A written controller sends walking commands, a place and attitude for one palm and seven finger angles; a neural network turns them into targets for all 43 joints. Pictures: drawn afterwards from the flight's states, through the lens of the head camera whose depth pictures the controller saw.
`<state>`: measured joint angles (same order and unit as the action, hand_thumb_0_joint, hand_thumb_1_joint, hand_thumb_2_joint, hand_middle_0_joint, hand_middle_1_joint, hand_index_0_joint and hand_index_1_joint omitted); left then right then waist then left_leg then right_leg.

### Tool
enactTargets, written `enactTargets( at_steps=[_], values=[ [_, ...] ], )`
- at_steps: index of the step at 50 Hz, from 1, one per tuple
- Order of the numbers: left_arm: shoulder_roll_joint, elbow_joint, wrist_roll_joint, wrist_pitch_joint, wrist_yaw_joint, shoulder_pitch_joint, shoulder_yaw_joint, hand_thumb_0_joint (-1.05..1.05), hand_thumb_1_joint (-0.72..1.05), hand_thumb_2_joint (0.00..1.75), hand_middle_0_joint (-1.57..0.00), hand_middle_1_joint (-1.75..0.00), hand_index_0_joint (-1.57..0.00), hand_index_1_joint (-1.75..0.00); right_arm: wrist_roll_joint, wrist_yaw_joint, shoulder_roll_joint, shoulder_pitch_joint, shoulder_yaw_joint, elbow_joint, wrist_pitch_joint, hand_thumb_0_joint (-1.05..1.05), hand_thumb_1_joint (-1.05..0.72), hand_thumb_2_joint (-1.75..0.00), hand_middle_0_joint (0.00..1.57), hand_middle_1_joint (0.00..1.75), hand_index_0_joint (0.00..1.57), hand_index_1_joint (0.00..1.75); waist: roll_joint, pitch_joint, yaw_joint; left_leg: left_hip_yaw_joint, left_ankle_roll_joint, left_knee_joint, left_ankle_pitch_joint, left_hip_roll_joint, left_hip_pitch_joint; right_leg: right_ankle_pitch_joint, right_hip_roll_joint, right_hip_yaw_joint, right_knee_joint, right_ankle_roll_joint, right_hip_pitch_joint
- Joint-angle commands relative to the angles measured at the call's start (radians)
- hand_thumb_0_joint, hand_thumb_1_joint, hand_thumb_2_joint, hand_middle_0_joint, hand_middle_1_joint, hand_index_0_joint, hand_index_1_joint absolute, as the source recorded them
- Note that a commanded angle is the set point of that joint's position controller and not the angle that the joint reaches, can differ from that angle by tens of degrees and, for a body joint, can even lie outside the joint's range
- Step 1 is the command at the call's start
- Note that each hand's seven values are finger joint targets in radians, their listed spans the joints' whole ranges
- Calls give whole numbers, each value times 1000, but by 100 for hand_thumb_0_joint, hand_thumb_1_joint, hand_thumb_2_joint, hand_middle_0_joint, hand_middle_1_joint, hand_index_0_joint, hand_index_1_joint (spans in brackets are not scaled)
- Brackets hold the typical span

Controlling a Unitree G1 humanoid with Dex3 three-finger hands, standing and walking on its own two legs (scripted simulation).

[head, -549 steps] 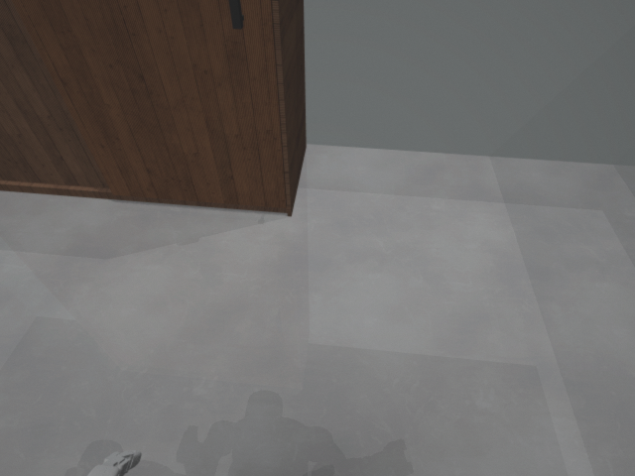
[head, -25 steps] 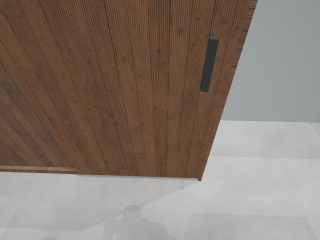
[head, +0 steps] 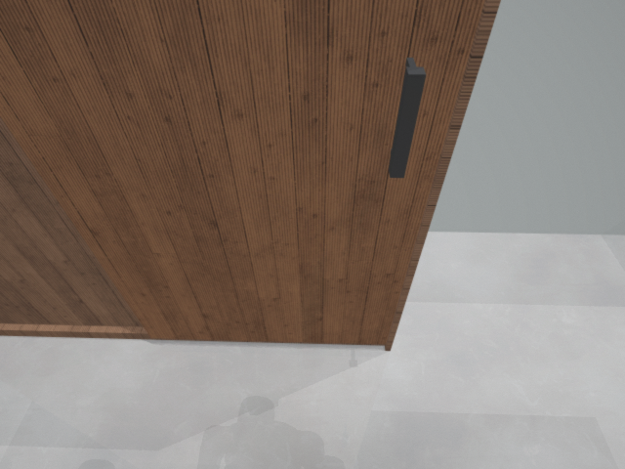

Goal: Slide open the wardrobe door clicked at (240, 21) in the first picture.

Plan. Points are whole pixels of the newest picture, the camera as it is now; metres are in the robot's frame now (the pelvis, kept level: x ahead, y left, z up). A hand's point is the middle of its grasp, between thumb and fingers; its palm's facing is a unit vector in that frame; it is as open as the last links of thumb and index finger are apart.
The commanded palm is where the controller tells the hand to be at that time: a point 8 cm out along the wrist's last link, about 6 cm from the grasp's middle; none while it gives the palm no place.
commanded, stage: look again from close up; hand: right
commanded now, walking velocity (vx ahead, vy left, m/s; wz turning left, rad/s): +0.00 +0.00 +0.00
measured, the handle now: (403, 120) +0.62 -0.12 +0.14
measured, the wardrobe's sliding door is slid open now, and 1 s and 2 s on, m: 0.00 0.00 0.00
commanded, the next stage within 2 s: shuffle to correct the standing spot in 1.52 s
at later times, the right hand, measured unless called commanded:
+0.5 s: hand out of the picture -0.01 -0.15 -0.18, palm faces +0.04 +0.99 -0.14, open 7.4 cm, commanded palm none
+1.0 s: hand out of the picture +0.01 -0.15 -0.18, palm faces +0.04 +0.99 -0.14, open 7.4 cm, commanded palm none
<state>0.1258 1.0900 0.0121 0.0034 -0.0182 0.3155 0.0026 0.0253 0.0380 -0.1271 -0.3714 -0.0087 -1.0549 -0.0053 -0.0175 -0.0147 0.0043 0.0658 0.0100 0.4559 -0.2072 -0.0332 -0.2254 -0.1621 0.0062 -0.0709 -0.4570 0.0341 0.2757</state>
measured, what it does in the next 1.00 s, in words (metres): stands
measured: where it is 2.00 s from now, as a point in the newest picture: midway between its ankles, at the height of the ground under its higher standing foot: outside the picture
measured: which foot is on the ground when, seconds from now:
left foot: down 0.00-1.00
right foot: down 0.00-1.00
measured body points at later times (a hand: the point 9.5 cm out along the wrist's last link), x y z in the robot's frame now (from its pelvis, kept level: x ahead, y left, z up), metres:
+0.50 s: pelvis +0.01 +0.00 +0.00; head +0.02 -0.01 +0.45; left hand +0.00 +0.21 -0.16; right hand -0.01 -0.20 -0.16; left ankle +0.02 +0.13 -0.74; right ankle +0.05 -0.10 -0.74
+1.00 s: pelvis +0.03 +0.00 +0.00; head +0.04 -0.01 +0.45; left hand +0.01 +0.22 -0.15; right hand +0.01 -0.20 -0.16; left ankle +0.02 +0.13 -0.74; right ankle +0.05 -0.10 -0.74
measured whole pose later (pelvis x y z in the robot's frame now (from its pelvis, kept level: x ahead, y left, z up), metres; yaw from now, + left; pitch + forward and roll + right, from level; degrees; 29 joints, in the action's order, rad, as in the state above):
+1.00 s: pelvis +0.03 +0.00 +0.00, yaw +1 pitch -1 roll +0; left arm 0.12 1.11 0.01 0.01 -0.03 0.31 0.00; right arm 0.02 0.04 -0.12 -0.35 -0.01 -1.07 -0.01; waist -0.03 -0.03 0.01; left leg 0.05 0.01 0.44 -0.24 -0.03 -0.19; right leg -0.20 0.01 -0.08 -0.44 0.03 0.24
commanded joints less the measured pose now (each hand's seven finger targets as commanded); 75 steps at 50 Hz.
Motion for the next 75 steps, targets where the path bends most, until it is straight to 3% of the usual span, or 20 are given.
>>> enactTargets(
  at_steps=[1, 8, 18, 24, 35, 51, 75],
  values=[
    [101, -38, 1, 15, -1, 51, 22, 0, 90, 90, -20, -30, -20, -30, -2, 5, -75, -82, -14, 27, -18, 0, -90, -90, 20, 30, 20, 30, 18, -71, -3, -98, -42, -108, -73, -67, -29, -208, 104, 144, 153, -7, 49],
    [93, -34, 2, 18, -2, 53, 21, 0, 90, 90, -20, -30, -20, -30, -4, 5, -70, -83, -14, 24, -21, 0, -90, -90, 20, 30, 20, 30, 6, -62, -6, -107, -44, -117, -67, -74, -40, -154, 96, 120, 131, -10, 17],
    [91, -30, 3, 16, -3, 55, 20, 0, 90, 90, -20, -30, -20, -30, -2, 5, -67, -84, -16, 22, -17, 0, -90, -90, 20, 30, 20, 30, 35, -87, 1, -94, -41, -107, -71, -64, -24, -213, 102, 137, 161, -9, 58],
    [84, -25, 3, 18, -3, 64, 20, 0, 90, 90, -20, -30, -20, -30, -4, 5, -64, -75, -15, 21, -21, 0, -90, -90, 20, 30, 20, 30, 9, -63, -4, -103, -45, -113, -66, -70, -29, -157, 97, 123, 136, -10, 21],
    [81, -18, 2, 19, -5, 64, 19, 0, 90, 90, -20, -30, -20, -30, -5, 4, -62, -73, -15, 16, -21, 0, -90, -90, 20, 30, 20, 30, 9, -68, -3, -99, -44, -111, -48, -70, -19, -145, 99, 117, 137, -10, 16],
    [81, -6, 0, 27, -9, 58, 15, 0, 90, 90, -20, -30, -20, -30, -6, 7, -64, -67, -12, 2, -24, 0, -90, -90, 20, 30, 20, 30, 13, -45, 1, -89, -39, -101, 49, -72, 19, -10, 106, 102, 121, -8, -37],
    [86, 6, 1, 29, -12, 57, 11, 0, 90, 90, -20, -30, -20, -30, -8, 7, -68, -57, -9, -13, -24, 0, -90, -90, 20, 30, 20, 30, 2, -63, -1, -98, -38, -115, 51, -72, 16, 16, 107, 89, 129, -11, -72]
  ],
)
